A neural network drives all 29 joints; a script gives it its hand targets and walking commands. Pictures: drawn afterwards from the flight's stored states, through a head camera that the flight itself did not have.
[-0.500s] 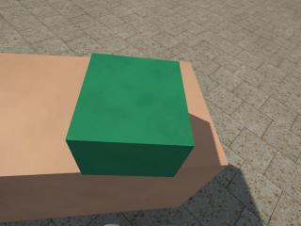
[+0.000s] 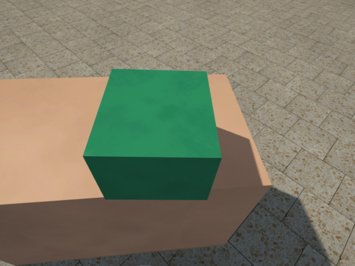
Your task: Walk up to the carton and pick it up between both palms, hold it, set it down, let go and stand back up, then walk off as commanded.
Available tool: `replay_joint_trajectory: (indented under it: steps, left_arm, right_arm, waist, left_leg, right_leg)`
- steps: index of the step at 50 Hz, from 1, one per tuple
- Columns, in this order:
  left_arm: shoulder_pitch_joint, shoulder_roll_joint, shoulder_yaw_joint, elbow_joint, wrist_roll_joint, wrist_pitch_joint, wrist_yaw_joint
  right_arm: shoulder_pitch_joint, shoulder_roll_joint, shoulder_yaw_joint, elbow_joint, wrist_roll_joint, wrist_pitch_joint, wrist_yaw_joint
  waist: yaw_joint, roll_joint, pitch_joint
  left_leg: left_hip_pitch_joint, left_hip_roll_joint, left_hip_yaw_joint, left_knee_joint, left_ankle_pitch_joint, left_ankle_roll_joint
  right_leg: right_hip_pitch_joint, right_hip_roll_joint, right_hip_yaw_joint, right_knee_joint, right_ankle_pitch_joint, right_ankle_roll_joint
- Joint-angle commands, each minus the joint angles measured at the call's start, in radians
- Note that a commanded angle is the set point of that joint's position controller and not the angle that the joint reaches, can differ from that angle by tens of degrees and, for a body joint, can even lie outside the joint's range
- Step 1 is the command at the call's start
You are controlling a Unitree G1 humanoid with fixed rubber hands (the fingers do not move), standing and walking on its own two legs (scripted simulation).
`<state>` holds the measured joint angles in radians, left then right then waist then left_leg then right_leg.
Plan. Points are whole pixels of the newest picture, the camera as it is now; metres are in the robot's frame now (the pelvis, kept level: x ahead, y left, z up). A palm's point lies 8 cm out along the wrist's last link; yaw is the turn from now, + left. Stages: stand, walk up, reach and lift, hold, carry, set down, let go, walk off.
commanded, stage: walk up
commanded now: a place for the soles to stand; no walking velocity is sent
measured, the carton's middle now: (158, 132) +0.46 +0.06 +0.02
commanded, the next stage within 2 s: reach and lift in 1.04 s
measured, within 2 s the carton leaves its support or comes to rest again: neither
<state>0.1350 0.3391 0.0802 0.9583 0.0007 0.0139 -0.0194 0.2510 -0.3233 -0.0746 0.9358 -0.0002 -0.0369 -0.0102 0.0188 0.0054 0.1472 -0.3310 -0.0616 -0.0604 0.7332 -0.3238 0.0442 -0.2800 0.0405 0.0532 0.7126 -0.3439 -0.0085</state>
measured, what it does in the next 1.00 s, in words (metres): stands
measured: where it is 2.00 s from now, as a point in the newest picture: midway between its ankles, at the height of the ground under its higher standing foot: outside the picture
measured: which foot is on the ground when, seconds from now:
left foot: down 0.00-1.00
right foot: down 0.00-1.00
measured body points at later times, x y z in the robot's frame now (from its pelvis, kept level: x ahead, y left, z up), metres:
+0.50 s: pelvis +0.03 +0.00 +0.00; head +0.06 +0.01 +0.45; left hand +0.12 +0.30 -0.13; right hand +0.09 -0.30 -0.12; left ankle +0.06 +0.10 -0.71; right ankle +0.03 -0.12 -0.71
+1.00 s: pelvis +0.02 +0.00 +0.00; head +0.04 +0.01 +0.45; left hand +0.12 +0.30 -0.13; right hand +0.10 -0.30 -0.11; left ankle +0.06 +0.10 -0.71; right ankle +0.03 -0.12 -0.71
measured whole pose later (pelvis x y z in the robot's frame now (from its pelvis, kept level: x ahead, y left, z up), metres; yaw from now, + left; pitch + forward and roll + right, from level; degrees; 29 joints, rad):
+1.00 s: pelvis +0.02 +0.00 +0.00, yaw +0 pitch -3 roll -1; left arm 0.14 0.34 0.08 0.96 0.00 0.01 -0.02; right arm 0.24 -0.32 -0.07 0.94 0.00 -0.05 -0.01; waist 0.02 -0.01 0.09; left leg -0.33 -0.06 -0.06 0.71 -0.33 0.04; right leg -0.28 0.04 0.05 0.70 -0.36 -0.01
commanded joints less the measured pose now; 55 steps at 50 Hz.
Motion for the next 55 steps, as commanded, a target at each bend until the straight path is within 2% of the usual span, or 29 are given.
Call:
replay_joint_trajectory:
  steps: [1, 3, 4, 6, 8, 10, 13, 16, 19, 21, 22, 23, 24, 25, 27, 29, 30, 31, 32, 35, 36, 40, 42, 44, 48, 50, 52, 53, 55]
  left_arm:
    - [-0.141, 0.217, 0.026, -0.084, 0.032, -0.025, 0.004]
    - [-0.063, 0.214, 0.028, -0.058, 0.02, -0.018, 0.005]
    - [-0.018, 0.223, 0.032, -0.044, 0.022, -0.016, 0.011]
    - [-0.004, 0.218, 0.036, -0.04, 0.022, -0.021, 0.01]
    - [-0.009, 0.208, 0.035, -0.043, 0.026, -0.034, 0.008]
    - [-0.011, 0.218, 0.037, -0.04, 0.028, -0.044, 0.011]
    - [-0.051, 0.252, 0.035, -0.059, 0.025, -0.049, 0.015]
    - [-0.078, 0.223, 0.025, -0.064, 0.023, -0.041, 0.018]
    - [-0.067, 0.209, 0.023, -0.07, 0.018, -0.027, 0.014]
    - [-0.05, 0.206, 0.02, -0.054, 0.015, -0.025, 0.016]
    - [-0.062, 0.21, 0.022, -0.055, 0.021, -0.024, 0.015]
    - [-0.049, 0.206, 0.025, -0.054, 0.02, -0.026, 0.017]
    - [-0.049, 0.216, 0.027, -0.055, 0.024, -0.031, 0.016]
    - [-0.03, 0.222, 0.032, -0.051, 0.022, -0.036, 0.015]
    - [-0.037, 0.227, 0.029, -0.05, 0.024, -0.041, 0.015]
    - [-0.061, 0.236, 0.031, -0.054, 0.025, -0.043, 0.014]
    - [-0.089, 0.237, 0.029, -0.067, 0.023, -0.039, 0.015]
    - [-0.098, 0.235, 0.03, -0.07, 0.021, -0.037, 0.014]
    - [-0.093, 0.223, 0.024, -0.078, 0.021, -0.031, 0.015]
    - [-0.066, 0.199, 0.019, -0.054, 0.018, -0.023, 0.019]
    - [-0.061, 0.206, 0.018, -0.055, 0.014, -0.024, 0.017]
    - [-0.045, 0.22, 0.029, -0.043, 0.03, -0.043, 0.01]
    - [-0.082, 0.217, 0.029, -0.052, 0.031, -0.044, 0.008]
    - [-0.105, 0.226, 0.024, -0.057, 0.024, -0.039, 0.009]
    - [-0.079, 0.195, 0.017, -0.048, 0.015, -0.032, 0.011]
    - [-0.053, 0.213, 0.019, -0.044, 0.022, -0.035, 0.01]
    - [-0.068, 0.216, 0.027, -0.041, 0.028, -0.039, 0.01]
    - [-0.419, 0.234, -0.049, -0.392, -0.022, 0.157, 0.07]
    - [-0.35, 0.177, -0.04, -0.406, 0.007, 0.306, 0.099]
  right_arm:
    - [0.049, -0.263, -0.029, -0.009, -0.034, -0.045, 0.001]
    - [0.002, -0.313, -0.036, -0.034, -0.034, -0.056, -0.005]
    - [-0.031, -0.318, -0.04, -0.057, -0.036, -0.056, -0.009]
    - [-0.067, -0.298, -0.031, -0.065, -0.029, -0.057, -0.015]
    - [-0.076, -0.278, -0.026, -0.066, -0.027, -0.054, -0.014]
    - [-0.068, -0.244, -0.013, -0.068, -0.025, -0.055, -0.016]
    - [-0.076, -0.225, -0.009, -0.063, -0.012, -0.05, -0.02]
    - [-0.049, -0.239, -0.019, -0.056, -0.013, -0.052, -0.021]
    - [-0.061, -0.268, -0.017, -0.051, -0.015, -0.058, -0.018]
    - [-0.079, -0.285, -0.022, -0.053, -0.024, -0.056, -0.021]
    - [-0.071, -0.281, -0.023, -0.051, -0.023, -0.056, -0.021]
    - [-0.084, -0.282, -0.024, -0.051, -0.025, -0.057, -0.022]
    - [-0.093, -0.277, -0.02, -0.053, -0.022, -0.057, -0.02]
    - [-0.09, -0.261, -0.009, -0.058, -0.018, -0.057, -0.02]
    - [-0.104, -0.24, -0.004, -0.056, -0.015, -0.053, -0.019]
    - [-0.098, -0.224, -0.005, -0.051, -0.01, -0.053, -0.019]
    - [-0.072, -0.229, -0.005, -0.041, -0.012, -0.053, -0.021]
    - [-0.058, -0.237, -0.006, -0.035, -0.013, -0.056, -0.02]
    - [-0.062, -0.258, -0.014, -0.039, -0.021, -0.06, -0.022]
    - [-0.066, -0.303, -0.025, -0.045, -0.026, -0.062, -0.022]
    - [-0.077, -0.305, -0.021, -0.051, -0.021, -0.061, -0.021]
    - [-0.122, -0.248, -0.005, -0.059, -0.023, -0.056, -0.015]
    - [-0.111, -0.228, -0.003, -0.048, -0.019, -0.057, -0.017]
    - [-0.09, -0.249, -0.005, -0.044, -0.022, -0.059, -0.017]
    - [-0.107, -0.286, -0.01, -0.043, -0.027, -0.063, -0.017]
    - [-0.121, -0.285, -0.008, -0.053, -0.027, -0.063, -0.015]
    - [-0.114, -0.255, -0.005, -0.045, -0.027, -0.064, -0.017]
    - [-0.463, -0.126, -0.163, 0.001, -0.126, -0.149, 0.027]
    - [-0.364, -0.216, -0.174, 0.009, -0.122, -0.143, 0.083]
  waist:
    - [-0.051, -0.04, -0.079]
    - [-0.008, 0.079, -0.115]
    - [0.004, 0.087, -0.113]
    - [0.015, 0.074, -0.125]
    - [0.023, 0.046, -0.161]
    - [0.022, 0.033, -0.21]
    - [0.004, -0.018, -0.239]
    - [-0.012, -0.043, -0.259]
    - [-0.001, 0.024, -0.263]
    - [0.003, 0.047, -0.228]
    - [-0.001, 0.005, -0.208]
    - [0.005, 0.052, -0.187]
    - [0.013, 0.01, -0.186]
    - [0.022, 0.038, -0.226]
    - [0.023, -0.009, -0.221]
    - [0.0, -0.024, -0.255]
    - [-0.01, -0.033, -0.249]
    - [-0.015, -0.014, -0.264]
    - [-0.022, 0.013, -0.244]
    - [-0.009, 0.087, -0.198]
    - [-0.003, 0.041, -0.173]
    - [0.021, 0.026, -0.182]
    - [-0.003, -0.007, -0.2]
    - [-0.015, -0.005, -0.195]
    - [0.009, 0.036, -0.153]
    - [0.021, 0.032, -0.164]
    - [0.015, 0.015, -0.162]
    - [-0.05, 0.163, -0.12]
    - [-0.087, 0.141, -0.074]
  left_leg:
    - [0.096, 0.105, -0.244, -0.349, -0.157, 0.045]
    - [0.094, 0.268, -0.531, -0.449, -0.146, 0.122]
    - [0.072, 0.314, -0.585, -0.44, -0.123, 0.149]
    - [0.037, 0.3, -0.543, -0.402, -0.032, 0.156]
    - [0.033, 0.241, -0.413, -0.339, 0.102, 0.098]
    - [0.004, 0.169, -0.283, -0.246, 0.223, 0.042]
    - [0.069, 0.071, -0.148, -0.118, 0.248, 0.004]
    - [0.105, 0.093, -0.184, -0.133, 0.237, 0.033]
    - [0.095, 0.186, -0.302, -0.233, 0.26, 0.088]
    - [0.087, 0.219, -0.346, -0.273, 0.23, 0.105]
    - [0.064, 0.236, -0.39, -0.293, 0.217, 0.118]
    - [0.047, 0.246, -0.396, -0.308, 0.217, 0.116]
    - [0.025, 0.226, -0.372, -0.29, 0.229, 0.099]
    - [0.02, 0.196, -0.301, -0.26, 0.263, 0.076]
    - [-0.008, 0.131, -0.222, -0.208, 0.227, 0.032]
    - [0.072, 0.084, -0.152, -0.143, 0.228, 0.009]
    - [0.096, 0.077, -0.151, -0.146, 0.214, 0.013]
    - [0.119, 0.105, -0.193, -0.18, 0.23, 0.028]
    - [0.111, 0.154, -0.244, -0.229, 0.263, 0.049]
    - [0.112, 0.288, -0.453, -0.33, 0.249, 0.16]
    - [0.084, 0.294, -0.458, -0.329, 0.229, 0.159]
    - [-0.033, 0.162, -0.272, -0.285, 0.118, 0.048]
    - [0.023, 0.112, -0.194, -0.244, 0.124, 0.019]
    - [0.056, 0.127, -0.218, -0.281, 0.121, 0.031]
    - [0.003, 0.222, -0.378, -0.362, 0.069, 0.108]
    - [0.017, 0.212, -0.364, -0.342, 0.078, 0.088]
    - [0.0, 0.179, -0.306, -0.325, 0.103, 0.06]
    - [-0.162, 0.142, 0.097, -0.199, -0.261, -0.095]
    - [-0.338, 0.19, 0.08, -0.173, -0.399, -0.036]
  right_leg:
    - [-0.129, -0.126, 0.199, -0.247, -0.268, -0.089]
    - [-0.104, -0.011, 0.051, -0.008, -0.137, -0.023]
    - [-0.092, -0.015, 0.041, 0.01, -0.183, -0.016]
    - [-0.038, -0.034, 0.043, -0.013, -0.157, -0.026]
    - [0.046, -0.058, 0.065, -0.141, -0.034, -0.053]
    - [0.152, -0.11, 0.156, -0.21, 0.122, -0.092]
    - [0.137, -0.203, 0.231, -0.228, 0.289, -0.159]
    - [0.077, -0.168, 0.178, -0.163, 0.283, -0.145]
    - [0.061, -0.097, 0.095, -0.074, 0.175, -0.071]
    - [0.04, -0.069, 0.079, -0.078, 0.091, -0.057]
    - [0.04, -0.06, 0.075, -0.077, 0.06, -0.054]
    - [0.043, -0.068, 0.086, -0.097, 0.054, -0.051]
    - [0.08, -0.078, 0.102, -0.136, 0.082, -0.061]
    - [0.131, -0.108, 0.119, -0.165, 0.124, -0.076]
    - [0.158, -0.142, 0.169, -0.214, 0.165, -0.116]
    - [0.124, -0.188, 0.218, -0.224, 0.234, -0.155]
    - [0.085, -0.189, 0.202, -0.214, 0.228, -0.149]
    - [0.076, -0.176, 0.18, -0.172, 0.233, -0.141]
    - [0.057, -0.124, 0.128, -0.116, 0.233, -0.098]
    - [-0.029, -0.041, 0.062, -0.021, -0.014, -0.043]
    - [-0.014, -0.038, 0.054, -0.06, -0.029, -0.041]
    - [0.132, -0.112, 0.163, -0.227, 0.051, -0.102]
    - [0.107, -0.142, 0.183, -0.249, 0.11, -0.124]
    - [0.058, -0.117, 0.153, -0.201, 0.096, -0.107]
    - [0.039, -0.058, 0.084, -0.113, 0.01, -0.061]
    - [0.055, -0.073, 0.1, -0.159, 0.009, -0.065]
    - [0.096, -0.095, 0.125, -0.197, 0.073, -0.084]
    - [-0.094, -0.047, -0.136, -0.041, -0.153, -0.055]
    - [0.015, -0.007, -0.125, 0.091, -0.101, -0.053]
